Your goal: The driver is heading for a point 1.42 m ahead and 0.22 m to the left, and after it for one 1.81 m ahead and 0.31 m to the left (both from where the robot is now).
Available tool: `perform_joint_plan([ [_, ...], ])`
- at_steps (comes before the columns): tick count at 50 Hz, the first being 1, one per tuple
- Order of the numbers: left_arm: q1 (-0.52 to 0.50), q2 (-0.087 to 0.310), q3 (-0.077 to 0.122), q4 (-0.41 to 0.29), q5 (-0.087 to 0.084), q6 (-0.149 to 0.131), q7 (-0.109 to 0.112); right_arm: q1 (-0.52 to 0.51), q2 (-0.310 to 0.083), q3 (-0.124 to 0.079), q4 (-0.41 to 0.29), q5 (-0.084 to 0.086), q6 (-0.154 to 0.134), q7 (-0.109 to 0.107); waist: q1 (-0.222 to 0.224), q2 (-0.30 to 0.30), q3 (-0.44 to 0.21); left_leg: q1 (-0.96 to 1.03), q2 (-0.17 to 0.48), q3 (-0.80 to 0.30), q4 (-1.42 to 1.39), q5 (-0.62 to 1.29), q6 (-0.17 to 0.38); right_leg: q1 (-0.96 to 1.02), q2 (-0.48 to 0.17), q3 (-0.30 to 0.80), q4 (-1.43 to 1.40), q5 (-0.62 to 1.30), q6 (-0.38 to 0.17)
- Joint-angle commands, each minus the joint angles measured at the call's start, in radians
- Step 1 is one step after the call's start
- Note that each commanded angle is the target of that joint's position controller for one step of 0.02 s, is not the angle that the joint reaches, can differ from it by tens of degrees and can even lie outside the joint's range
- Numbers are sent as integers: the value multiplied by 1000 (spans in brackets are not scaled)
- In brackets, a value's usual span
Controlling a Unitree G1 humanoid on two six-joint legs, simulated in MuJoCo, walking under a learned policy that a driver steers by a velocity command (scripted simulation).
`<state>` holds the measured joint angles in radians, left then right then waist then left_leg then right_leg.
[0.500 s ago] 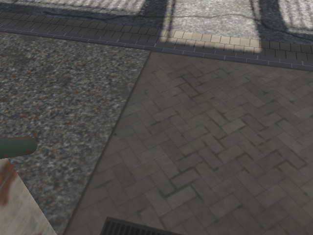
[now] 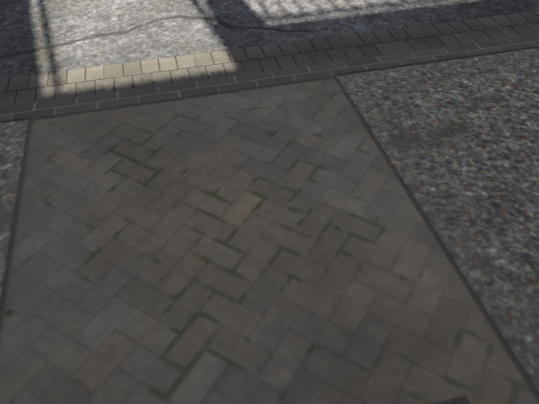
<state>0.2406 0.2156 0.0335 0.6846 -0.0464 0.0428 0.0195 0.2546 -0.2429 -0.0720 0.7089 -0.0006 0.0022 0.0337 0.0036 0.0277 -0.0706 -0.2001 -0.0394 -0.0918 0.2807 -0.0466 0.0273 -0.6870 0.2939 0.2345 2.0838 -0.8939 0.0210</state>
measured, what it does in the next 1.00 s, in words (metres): walks ahead: right foot 0.24 m higher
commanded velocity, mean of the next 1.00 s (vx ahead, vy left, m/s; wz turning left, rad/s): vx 0.29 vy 0.00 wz -0.13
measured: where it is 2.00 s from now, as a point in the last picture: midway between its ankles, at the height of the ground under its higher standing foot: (289, 311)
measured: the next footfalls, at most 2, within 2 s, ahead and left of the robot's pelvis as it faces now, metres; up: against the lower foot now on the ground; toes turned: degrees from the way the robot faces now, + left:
right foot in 0.40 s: +0.02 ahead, -0.17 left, +0.24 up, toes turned -8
left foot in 1.30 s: +0.42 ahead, +0.00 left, -0.24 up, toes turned -1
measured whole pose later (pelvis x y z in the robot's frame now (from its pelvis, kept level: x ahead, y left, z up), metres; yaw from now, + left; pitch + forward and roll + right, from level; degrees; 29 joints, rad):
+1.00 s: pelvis +0.13 -0.06 -0.05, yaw -2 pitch +7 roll -2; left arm -0.22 0.02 -0.06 0.38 -0.08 -0.06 0.00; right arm 0.75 -0.19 -0.05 0.92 0.04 -0.04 0.00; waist -0.27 0.10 -0.02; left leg -0.29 -0.03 -0.28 0.72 -0.55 0.10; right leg -0.86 -0.05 -0.04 1.92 -0.69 0.01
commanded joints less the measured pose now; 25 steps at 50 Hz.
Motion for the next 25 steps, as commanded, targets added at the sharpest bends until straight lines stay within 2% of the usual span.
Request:
perform_joint_plan([
  [1, 47, -20, -24, -132, -26, -4, 8, 135, -108, 23, 14, -8, -7, 13, 24, 49, -123, 453, 460, -387, 207, 733, 341, -473, -187, -33, 324, 37, 106],
  [2, -114, 0, -13, -157, -9, 17, 31, 105, -94, 46, -15, -38, 16, -13, -28, -151, -37, 266, 414, -342, 122, 663, 287, -436, -149, -60, 462, 130, 105],
  [3, -86, -78, -38, -206, -19, 45, 47, -9, -177, 57, -31, -54, 29, -23, 83, -50, 21, 29, 449, -440, 121, 554, 352, -337, -207, -51, 461, 174, 114],
  [4, -133, -57, -44, -235, -8, 59, 56, -43, -177, 66, -42, -41, 46, -32, 74, -72, 79, -50, 421, -410, 81, 416, 343, -378, -211, -43, 452, 203, 117],
  [5, -191, -60, -42, -249, -21, 62, 48, 22, -111, 91, -27, -26, 57, -40, 31, -83, 111, -79, 358, -350, 54, 288, 301, -385, -204, -42, 462, 241, 103],
  [6, -167, -75, -43, -243, -29, 73, 45, 50, -83, 108, -31, -14, 64, -42, 23, -85, 122, -113, 288, -311, 53, 131, 270, -354, -195, -80, 448, 246, 99],
  [7, -182, -98, -52, -247, -29, 70, 40, 134, -53, 119, -10, -6, 63, -52, -8, -74, 153, -96, 265, -303, 60, 21, 254, -417, -206, -60, 438, 290, 103],
  [8, -175, -128, -62, -249, -39, 69, 38, 169, -19, 135, 4, -10, 60, -68, -8, -58, 164, -82, 237, -272, 78, -12, 234, -435, -233, -43, 330, 342, 100],
  [9, -165, -149, -68, -246, -43, 67, 34, 211, -11, 137, 17, -18, 56, -76, -17, -21, 137, -53, 223, -263, 82, 1, 232, -418, -238, -71, 303, 354, 110],
  [11, -181, -155, -73, -260, -40, 52, 31, 279, -39, 123, 36, -27, 46, -89, -40, 46, 85, 42, 227, -268, 98, 132, 246, -399, -268, -98, 272, 325, 121],
  [13, -210, -138, -74, -271, -39, 38, 27, 303, -49, 110, 40, -27, 40, -102, -56, 89, 39, 137, 234, -248, 147, 349, 255, -367, -316, -100, 145, 318, 126],
  [15, -264, -137, -79, -288, -34, 22, 21, 331, -47, 96, 48, -24, 42, -112, -80, 122, 10, 208, 240, -244, 195, 471, 263, -358, -363, -101, 25, 275, 117],
  [16, -255, -136, -78, -279, -34, 19, 19, 324, -44, 93, 46, -27, 43, -110, -80, 135, -8, 219, 242, -236, 212, 520, 271, -323, -370, -107, -15, 264, 120],
  [17, -262, -129, -81, -279, -36, 11, 20, 326, -47, 83, 52, -26, 44, -114, -89, 180, -21, 222, 237, -225, 219, 575, 270, -294, -383, -125, -62, 222, 113],
  [18, -276, -121, -84, -283, -35, 5, 16, 320, -51, 75, 49, -23, 47, -114, -95, 182, -16, 215, 242, -226, 232, 607, 271, -273, -401, -138, -122, 185, 106],
  [19, -295, -113, -87, -283, -28, -2, 13, 314, -56, 63, 47, -11, 54, -114, -99, 182, 4, 187, 242, -234, 239, 619, 271, -258, -413, -155, -201, 120, 94],
  [20, -301, -113, -90, -279, -32, -8, 7, 285, -50, 59, 42, -13, 64, -109, -88, 154, 17, 136, 239, -235, 238, 617, 257, -199, -428, -161, -317, 99, 77],
  [21, -292, -110, -97, -279, -28, -14, -1, 281, -40, 55, 38, -5, 73, -103, -83, 114, 27, 93, 227, -217, 221, 603, 234, -137, -440, -172, -437, 113, 54],
  [22, -294, -98, -99, -271, -18, -20, -7, 307, -30, 55, 40, 6, 85, -100, -85, 32, 32, 77, 195, -152, 214, 582, 183, -91, -452, -176, -569, 268, 30],
  [23, -292, -79, -96, -248, -21, -21, -9, 331, -28, 54, 45, 1, 95, -93, -93, -61, 29, 50, 157, -73, 226, 514, 135, -46, -449, -155, -649, 522, -3],
  [24, -286, -94, -95, -221, -14, -9, -9, 311, -3, 61, 46, -4, 102, -85, -86, -75, 28, 45, 126, -36, 220, 371, 110, -37, -432, -147, -684, 595, -20],
  [25, -317, -98, -103, -213, 9, -3, -18, 329, 36, 75, 32, -13, 105, -78, -130, -139, 64, 84, 113, 1, 206, 274, 81, -123, -420, -126, -671, 611, -33],
])
Velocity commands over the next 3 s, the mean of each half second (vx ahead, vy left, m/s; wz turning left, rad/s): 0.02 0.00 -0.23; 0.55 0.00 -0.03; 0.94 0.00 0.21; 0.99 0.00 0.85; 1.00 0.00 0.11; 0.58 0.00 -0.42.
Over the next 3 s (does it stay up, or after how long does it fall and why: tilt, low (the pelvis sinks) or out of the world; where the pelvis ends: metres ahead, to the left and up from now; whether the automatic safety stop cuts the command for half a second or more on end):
stays up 1.82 0.46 -0.27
